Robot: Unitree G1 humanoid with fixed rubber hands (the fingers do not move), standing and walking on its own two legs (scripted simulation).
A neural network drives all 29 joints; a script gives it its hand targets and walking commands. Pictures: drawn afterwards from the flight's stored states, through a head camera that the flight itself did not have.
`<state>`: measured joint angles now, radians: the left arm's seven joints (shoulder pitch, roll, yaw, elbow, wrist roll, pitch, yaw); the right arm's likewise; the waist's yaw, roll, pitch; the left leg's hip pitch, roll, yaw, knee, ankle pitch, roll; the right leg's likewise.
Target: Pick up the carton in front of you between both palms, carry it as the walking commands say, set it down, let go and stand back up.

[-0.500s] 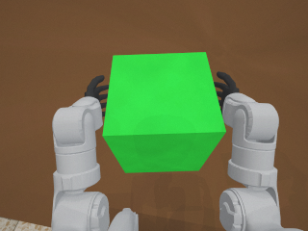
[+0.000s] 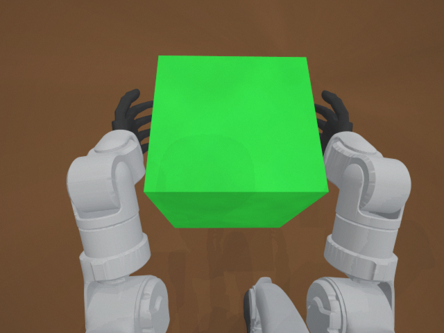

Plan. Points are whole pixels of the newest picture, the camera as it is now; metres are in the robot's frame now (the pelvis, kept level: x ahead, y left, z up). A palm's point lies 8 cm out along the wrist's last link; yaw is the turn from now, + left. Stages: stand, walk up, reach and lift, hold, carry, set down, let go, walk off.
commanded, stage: carry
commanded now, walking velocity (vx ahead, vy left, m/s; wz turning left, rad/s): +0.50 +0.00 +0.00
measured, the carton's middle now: (229, 156) +0.40 -0.02 +0.06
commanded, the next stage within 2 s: none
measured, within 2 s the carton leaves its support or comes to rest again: neither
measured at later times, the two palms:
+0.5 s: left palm out of the picture +0.72 +0.16 +0.20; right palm out of the picture +0.72 -0.14 +0.20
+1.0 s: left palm out of the picture +1.00 +0.15 +0.22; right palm out of the picture +1.03 -0.15 +0.22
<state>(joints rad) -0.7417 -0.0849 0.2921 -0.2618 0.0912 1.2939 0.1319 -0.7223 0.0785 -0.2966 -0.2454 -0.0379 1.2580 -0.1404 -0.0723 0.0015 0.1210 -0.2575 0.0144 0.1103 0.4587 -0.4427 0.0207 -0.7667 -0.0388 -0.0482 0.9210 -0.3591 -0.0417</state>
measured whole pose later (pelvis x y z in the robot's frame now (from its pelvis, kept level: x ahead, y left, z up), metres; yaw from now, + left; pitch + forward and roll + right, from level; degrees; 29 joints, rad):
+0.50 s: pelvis +0.34 +0.00 +0.02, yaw +0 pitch +5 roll +2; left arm -0.85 0.03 0.28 0.09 0.03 1.31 0.14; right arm -0.86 0.02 -0.27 0.07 -0.10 1.31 -0.13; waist 0.01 -0.04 -0.03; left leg -0.60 -0.01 0.16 0.69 -0.28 0.07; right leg -0.19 -0.07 -0.06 0.73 -0.56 -0.02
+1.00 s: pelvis +0.64 -0.02 +0.07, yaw +1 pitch +5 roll -1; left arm -0.80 -0.02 0.23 0.10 0.08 1.31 0.14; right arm -0.82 -0.02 -0.29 0.11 -0.06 1.32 -0.13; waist 0.07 0.02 -0.01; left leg -0.49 0.00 0.00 1.29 -0.48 0.04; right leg -0.50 0.02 -0.14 0.65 -0.37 -0.09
